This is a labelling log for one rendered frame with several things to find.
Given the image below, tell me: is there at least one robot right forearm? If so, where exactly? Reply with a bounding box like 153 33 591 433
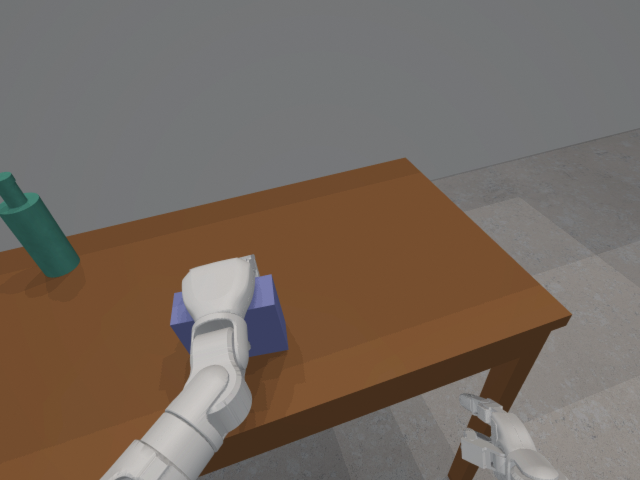
505 449 569 480

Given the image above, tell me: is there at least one sponge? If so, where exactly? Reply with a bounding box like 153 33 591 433
170 274 289 357

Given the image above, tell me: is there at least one robot right hand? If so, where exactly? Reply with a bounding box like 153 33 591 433
459 393 537 480

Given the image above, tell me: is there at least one table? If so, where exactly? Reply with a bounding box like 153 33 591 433
0 158 572 480

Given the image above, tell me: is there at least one robot left forearm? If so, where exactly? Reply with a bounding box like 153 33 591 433
100 312 252 480

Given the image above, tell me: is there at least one robot left hand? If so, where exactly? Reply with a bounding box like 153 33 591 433
182 254 260 350

